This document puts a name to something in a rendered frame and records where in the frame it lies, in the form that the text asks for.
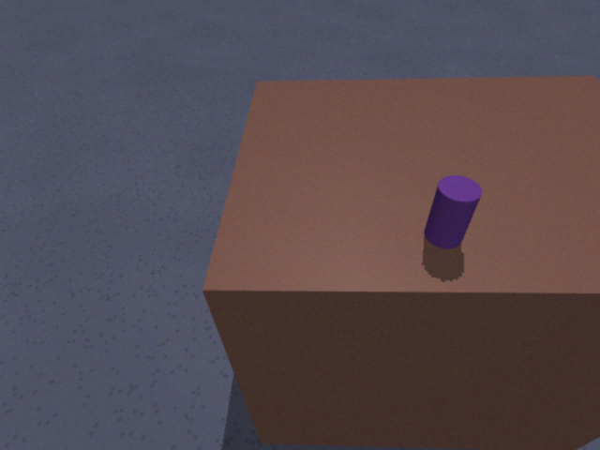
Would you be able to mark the can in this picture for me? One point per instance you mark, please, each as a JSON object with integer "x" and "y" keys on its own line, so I can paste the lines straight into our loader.
{"x": 451, "y": 212}

